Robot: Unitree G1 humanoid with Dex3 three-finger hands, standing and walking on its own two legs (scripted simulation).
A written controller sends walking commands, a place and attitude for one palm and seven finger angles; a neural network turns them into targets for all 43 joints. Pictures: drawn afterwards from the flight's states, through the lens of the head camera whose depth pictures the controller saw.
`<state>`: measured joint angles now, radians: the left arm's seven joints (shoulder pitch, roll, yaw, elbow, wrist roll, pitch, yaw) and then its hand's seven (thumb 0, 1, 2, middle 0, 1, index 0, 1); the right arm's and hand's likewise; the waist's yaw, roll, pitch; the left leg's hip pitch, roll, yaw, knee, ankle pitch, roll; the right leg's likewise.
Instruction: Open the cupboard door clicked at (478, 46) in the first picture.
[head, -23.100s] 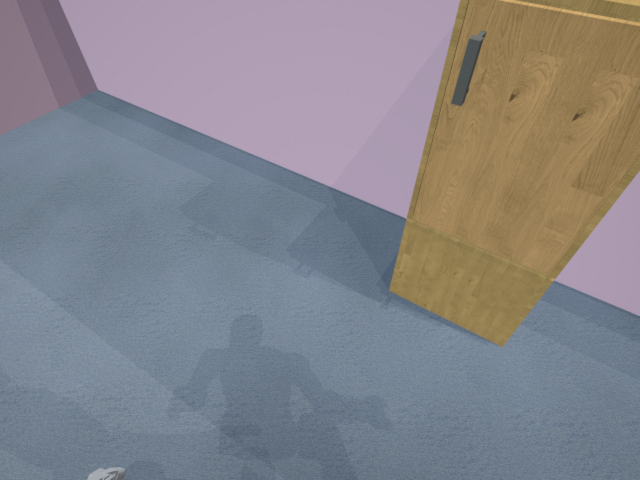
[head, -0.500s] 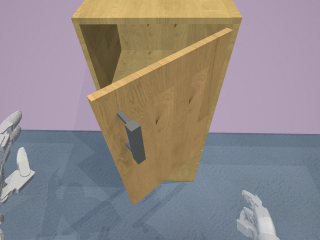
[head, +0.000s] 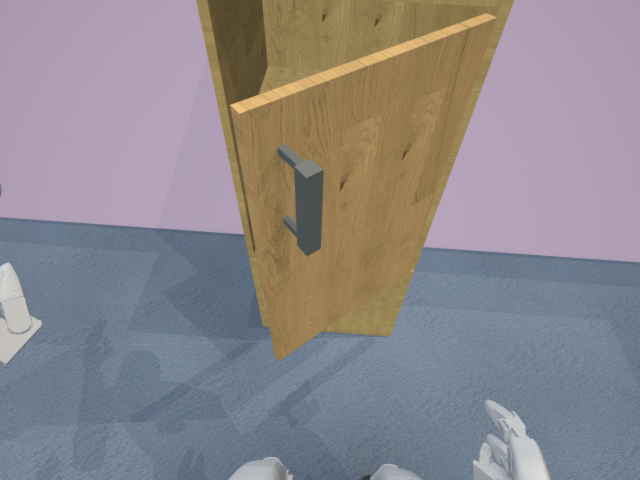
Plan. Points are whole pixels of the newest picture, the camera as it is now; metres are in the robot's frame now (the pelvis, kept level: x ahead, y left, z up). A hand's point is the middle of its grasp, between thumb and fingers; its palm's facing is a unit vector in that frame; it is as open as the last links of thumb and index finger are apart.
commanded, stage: step back with the hand held close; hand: left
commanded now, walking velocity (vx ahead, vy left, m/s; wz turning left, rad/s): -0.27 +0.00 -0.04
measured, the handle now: (298, 201) +0.39 +0.06 +0.15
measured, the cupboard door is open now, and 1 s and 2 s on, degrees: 41 41 41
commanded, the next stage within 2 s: stop stepping back and stand still in 0.40 s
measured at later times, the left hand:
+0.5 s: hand (6, 412) +0.13 +0.23 +0.19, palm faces +0.33 -0.83 -0.46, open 7.4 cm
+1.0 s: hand out of the picture +0.04 +0.27 +0.19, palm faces +0.42 -0.82 -0.40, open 7.4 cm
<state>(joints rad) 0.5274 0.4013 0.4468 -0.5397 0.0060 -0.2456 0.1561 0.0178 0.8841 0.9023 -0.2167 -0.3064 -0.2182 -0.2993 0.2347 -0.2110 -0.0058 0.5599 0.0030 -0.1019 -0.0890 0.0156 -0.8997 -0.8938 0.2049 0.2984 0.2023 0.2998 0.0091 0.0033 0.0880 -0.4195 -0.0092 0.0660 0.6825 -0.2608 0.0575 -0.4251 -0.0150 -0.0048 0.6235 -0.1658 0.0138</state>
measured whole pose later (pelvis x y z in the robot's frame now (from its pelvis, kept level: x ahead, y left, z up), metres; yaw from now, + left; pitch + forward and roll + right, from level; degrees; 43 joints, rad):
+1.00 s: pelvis -0.17 +0.01 +0.02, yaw -5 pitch -1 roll +1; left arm 0.52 0.37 0.39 -0.46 -0.02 -0.19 0.15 0.02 0.88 0.90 -0.22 -0.31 -0.22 -0.30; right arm 0.29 -0.22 0.01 0.68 -0.02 -0.13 -0.09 0.02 -0.90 -0.89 0.21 0.30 0.20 0.30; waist 0.03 -0.05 -0.04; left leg -0.32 0.02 0.05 0.67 -0.36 0.02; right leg -0.25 -0.01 -0.05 0.50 -0.25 -0.04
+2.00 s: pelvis -0.19 +0.00 +0.02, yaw +2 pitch -2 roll +0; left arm 0.28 0.18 0.02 1.16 0.00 0.02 0.03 0.01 0.92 0.90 -0.20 -0.30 -0.21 -0.30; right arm 0.31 -0.15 -0.01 1.14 -0.02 0.03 -0.03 0.01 -0.91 -0.89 0.20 0.30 0.20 0.30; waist -0.01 0.05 0.10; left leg -0.23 0.00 -0.07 0.44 -0.17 -0.02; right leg -0.18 0.04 0.02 0.44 -0.23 -0.03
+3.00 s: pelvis -0.17 +0.01 +0.03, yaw +1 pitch -1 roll +0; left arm 0.11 0.27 0.03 1.13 0.01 -0.01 0.01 0.01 0.90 0.90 -0.20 -0.30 -0.21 -0.30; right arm 0.11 -0.28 -0.02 1.12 -0.02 0.00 -0.02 0.01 -0.90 -0.89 0.20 0.30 0.20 0.30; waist 0.00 0.03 0.09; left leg -0.17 -0.01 -0.05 0.37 -0.17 -0.01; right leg -0.12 0.02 0.03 0.37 -0.23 -0.01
